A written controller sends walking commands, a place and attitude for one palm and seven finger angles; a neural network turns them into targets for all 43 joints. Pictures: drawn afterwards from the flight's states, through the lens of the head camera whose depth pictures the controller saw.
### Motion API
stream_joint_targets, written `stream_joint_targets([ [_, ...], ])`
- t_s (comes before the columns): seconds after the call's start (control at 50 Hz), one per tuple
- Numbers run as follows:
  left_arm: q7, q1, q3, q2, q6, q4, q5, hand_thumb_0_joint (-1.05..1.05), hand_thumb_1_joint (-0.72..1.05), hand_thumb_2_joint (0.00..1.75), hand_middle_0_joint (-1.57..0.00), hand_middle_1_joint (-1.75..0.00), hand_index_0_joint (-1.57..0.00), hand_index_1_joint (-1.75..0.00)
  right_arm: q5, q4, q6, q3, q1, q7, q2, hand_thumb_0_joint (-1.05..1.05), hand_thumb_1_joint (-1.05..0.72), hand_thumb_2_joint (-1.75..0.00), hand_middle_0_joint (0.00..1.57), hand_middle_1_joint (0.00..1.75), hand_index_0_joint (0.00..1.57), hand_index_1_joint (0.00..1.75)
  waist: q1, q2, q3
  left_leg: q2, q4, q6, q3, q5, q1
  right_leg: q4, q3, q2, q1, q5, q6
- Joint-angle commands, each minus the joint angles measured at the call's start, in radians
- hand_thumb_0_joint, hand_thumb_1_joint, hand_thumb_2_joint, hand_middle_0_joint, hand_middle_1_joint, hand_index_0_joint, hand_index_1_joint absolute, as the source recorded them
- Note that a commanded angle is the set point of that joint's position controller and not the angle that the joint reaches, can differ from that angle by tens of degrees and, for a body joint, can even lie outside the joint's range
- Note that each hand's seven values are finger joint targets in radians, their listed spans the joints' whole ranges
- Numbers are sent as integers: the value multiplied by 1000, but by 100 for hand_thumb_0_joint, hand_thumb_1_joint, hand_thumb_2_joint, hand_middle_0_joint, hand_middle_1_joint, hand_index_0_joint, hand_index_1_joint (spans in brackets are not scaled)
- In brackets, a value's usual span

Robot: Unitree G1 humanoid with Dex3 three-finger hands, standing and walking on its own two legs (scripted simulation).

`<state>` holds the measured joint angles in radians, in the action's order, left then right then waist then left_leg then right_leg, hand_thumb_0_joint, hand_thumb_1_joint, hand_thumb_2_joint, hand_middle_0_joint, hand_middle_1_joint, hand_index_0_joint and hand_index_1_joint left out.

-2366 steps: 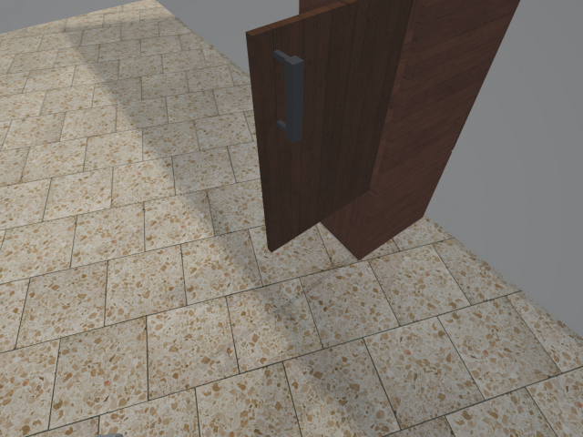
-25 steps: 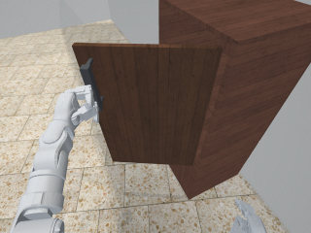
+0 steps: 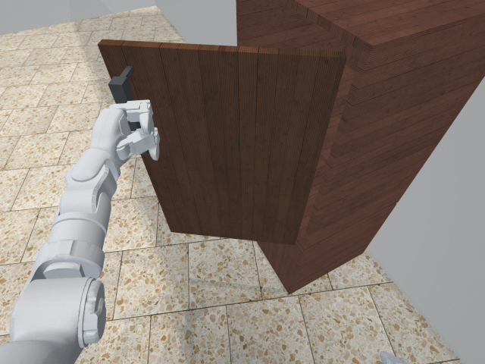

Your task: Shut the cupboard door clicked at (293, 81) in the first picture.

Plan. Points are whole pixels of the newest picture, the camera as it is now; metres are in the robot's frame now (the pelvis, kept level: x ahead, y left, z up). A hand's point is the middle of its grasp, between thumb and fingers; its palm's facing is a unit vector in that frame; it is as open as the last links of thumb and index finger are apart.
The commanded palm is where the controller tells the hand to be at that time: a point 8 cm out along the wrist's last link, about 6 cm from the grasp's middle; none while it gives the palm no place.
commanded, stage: push the door shut along its arc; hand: left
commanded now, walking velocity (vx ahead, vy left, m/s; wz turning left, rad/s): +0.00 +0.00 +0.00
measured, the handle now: (136, 112) +0.51 +0.20 +0.15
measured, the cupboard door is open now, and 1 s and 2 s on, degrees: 56 43 26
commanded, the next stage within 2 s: pull the fist back off the door in 1.32 s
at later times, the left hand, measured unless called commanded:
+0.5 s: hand (191, 110) +0.50 +0.10 +0.16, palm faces -0.27 -0.96 +0.01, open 3.1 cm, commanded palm +0.50 +0.16 +0.15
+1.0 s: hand (198, 101) +0.52 +0.09 +0.16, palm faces -0.36 -0.93 +0.00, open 3.4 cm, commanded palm +0.55 +0.13 +0.15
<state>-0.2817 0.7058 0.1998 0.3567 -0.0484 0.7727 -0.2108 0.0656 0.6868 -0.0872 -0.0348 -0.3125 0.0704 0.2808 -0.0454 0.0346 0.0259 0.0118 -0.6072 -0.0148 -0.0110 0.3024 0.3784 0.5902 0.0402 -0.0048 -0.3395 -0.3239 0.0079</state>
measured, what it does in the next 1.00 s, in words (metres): stands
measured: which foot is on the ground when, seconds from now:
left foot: down 0.00-1.00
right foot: down 0.00-1.00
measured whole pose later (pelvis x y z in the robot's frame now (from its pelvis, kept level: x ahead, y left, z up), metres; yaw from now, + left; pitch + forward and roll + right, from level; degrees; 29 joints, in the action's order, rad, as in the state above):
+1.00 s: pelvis +0.00 +0.00 -0.02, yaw -1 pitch +15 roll -1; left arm -0.45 1.23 0.20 0.51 -0.16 1.32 -0.15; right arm 0.01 0.74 -0.10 -0.02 -0.37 0.07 0.31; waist -0.18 0.04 0.05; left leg -0.01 -0.75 -0.01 -0.02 0.35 0.66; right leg 0.71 0.04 0.02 -0.62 -0.35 0.01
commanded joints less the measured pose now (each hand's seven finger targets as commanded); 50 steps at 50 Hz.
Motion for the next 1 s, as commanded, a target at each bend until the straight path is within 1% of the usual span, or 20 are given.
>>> stream_joint_targets([
  [0.0, -36, 589, 6, 164, -97, -158, -15, 0, 90, 90, -130, -150, -130, -150, -4, -108, -48, 57, 1, 12, 142, 0, -90, -90, 20, 30, 20, 30, -63, -4, 332, -5, 36, -16, -30, -269, -237, -53, -5, 20, -28, 301, 19],
  [0.08, -44, 659, 37, 211, -124, -32, -8, 0, 90, 90, -130, -150, -130, -150, -10, -89, -47, 55, -25, 12, 152, 0, -90, -90, 20, 30, 20, 30, -75, -31, 287, -3, 33, -20, -28, -209, -172, -51, -11, 20, -57, 257, 16],
  [0.2, -83, 739, 19, 211, -178, 20, 6, 0, 90, 90, -130, -150, -130, -150, -17, -81, -53, 63, -61, 6, 158, 0, -90, -90, 20, 30, 20, 30, -91, 32, 406, -6, -6, -13, -36, -284, -225, -13, -14, 20, -83, 314, 17],
  [0.22, -91, 748, 8, 198, -179, 37, 4, 0, 90, 90, -130, -150, -130, -150, -18, -77, -53, 63, -65, 5, 158, 0, -90, -90, 20, 30, 20, 30, -94, 58, 397, -7, -10, -10, -37, -289, -226, -11, -13, 21, -100, 312, 19],
  [0.24, -98, 764, 5, 194, -175, 72, -1, 0, 90, 90, -130, -150, -130, -150, -20, -71, -53, 62, -74, 4, 162, 0, -90, -90, 20, 30, 20, 30, -104, 28, 381, -7, -11, -10, -40, -269, -209, -12, -10, 23, -114, 297, 16],
  [0.26, -99, 775, 32, 231, -175, 107, -3, 0, 90, 90, -130, -150, -130, -150, -23, -59, -47, 66, -91, 9, 169, 0, -90, -90, 20, 30, 20, 30, -112, -29, 363, -8, -13, -17, -36, -258, -174, -16, -10, 23, -99, 297, 13],
  [0.32, -102, 818, 57, 258, -167, 166, 2, 0, 90, 90, -130, -150, -130, -150, -23, -62, -44, 65, -101, 9, 174, 0, -90, -90, 20, 30, 20, 30, -120, -51, 353, -5, -14, -21, -30, -220, -119, -10, -19, 24, -110, 288, 9],
  [0.44, -90, 866, 132, 374, -204, 187, 42, 0, 90, 90, -130, -150, -130, -150, -36, -61, -36, 69, -143, 3, 178, 0, -90, -90, 20, 30, 20, 30, -109, 22, 448, -6, -46, -14, -31, -284, -109, 24, -29, 21, -87, 350, 9],
  [0.48, -93, 840, 151, 400, -210, 213, 50, 0, 90, 90, -130, -150, -130, -150, -36, -61, -27, 73, -154, 3, 182, 0, -90, -90, 20, 30, 20, 30, -108, 9, 461, -8, -58, -17, -25, -306, -97, 29, -32, 24, -80, 380, 6],
  [0.56, -119, 890, 93, 336, -207, 219, 44, 0, 90, 90, -130, -150, -130, -150, -36, -58, -18, 80, -176, 4, 180, 0, -90, -90, 20, 30, 20, 30, -137, 4, 465, -5, -75, -24, -12, -330, -102, 28, -27, 32, -98, 408, 1],
  [0.58, -124, 900, 118, 372, -201, 229, 49, 0, 90, 90, -130, -150, -130, -150, -37, -50, -15, 84, -183, 5, 189, 0, -90, -90, 20, 30, 20, 30, -138, -12, 468, -8, -77, -22, -18, -324, -100, 25, -32, 34, -104, 411, 0],
  [0.6, -136, 916, 87, 346, -193, 250, 49, 0, 90, 90, -130, -150, -130, -150, -35, -46, -12, 83, -183, 6, 187, 0, -90, -90, 20, 30, 20, 30, -150, -6, 444, -7, -75, -24, -15, -311, -84, 21, -33, 34, -116, 407, -1],
  [0.62, -139, 943, 108, 371, -188, 255, 45, 0, 90, 90, -130, -150, -130, -150, -37, -37, -10, 86, -195, 9, 193, 0, -90, -90, 20, 30, 20, 30, -158, -32, 440, -8, -78, -27, -16, -299, -75, 17, -35, 35, -116, 405, -3],
  [0.66, -152, 987, 57, 313, -195, 227, 38, 0, 90, 90, -130, -150, -130, -150, -39, -36, -14, 85, -196, 11, 186, 0, -90, -90, 20, 30, 20, 30, -164, 35, 467, -3, -85, -26, -19, -336, -120, 26, -25, 37, -143, 404, 3],
  [0.68, -155, 984, 72, 329, -193, 231, 40, 0, 90, 90, -130, -150, -130, -150, -40, -28, -14, 88, -199, 11, 192, 0, -90, -90, 20, 30, 20, 30, -163, 41, 482, -9, -93, -22, -26, -341, -146, 23, -29, 39, -166, 398, 2],
  [0.76, -169, 1034, 30, 272, -192, 232, 19, 0, 90, 90, -130, -150, -130, -150, -46, -11, -21, 86, -209, 13, 188, 0, -90, -90, 20, 30, 20, 30, -183, 36, 480, -8, -101, -27, -33, -357, -166, 26, -15, 45, -201, 382, 4],
  [0.8, -173, 1042, 70, 334, -183, 275, 26, 0, 90, 90, -130, -150, -130, -150, -48, 2, -21, 87, -212, 14, 199, 0, -90, -90, 20, 30, 20, 30, -185, 6, 473, -9, -103, -27, -35, -319, -127, 25, -22, 43, -195, 373, 1],
  [0.86, -177, 1123, 14, 279, -189, 256, 25, 0, 90, 90, -130, -150, -130, -150, -47, 10, -29, 84, -211, 16, 193, 0, -90, -90, 20, 30, 20, 30, -205, 55, 468, -4, -111, -29, -33, -314, -132, 34, -17, 43, -229, 354, 4],
  [0.9, -177, 1118, 23, 295, -185, 283, 34, 0, 90, 90, -130, -150, -130, -150, -52, 15, -32, 84, -206, 13, 199, 0, -90, -90, 20, 30, 20, 30, -204, 75, 474, -8, -118, -23, -44, -305, -148, 35, -18, 43, -266, 328, 4],
  [0.98, -182, 1164, 13, 288, -177, 345, 36, 0, 90, 90, -130, -150, -130, -150, -53, 35, -41, 82, -216, 16, 207, 0, -90, -90, 20, 30, 20, 30, -231, 35, 447, -13, -130, -26, -48, -266, -119, 40, -15, 46, -311, 285, -1],
])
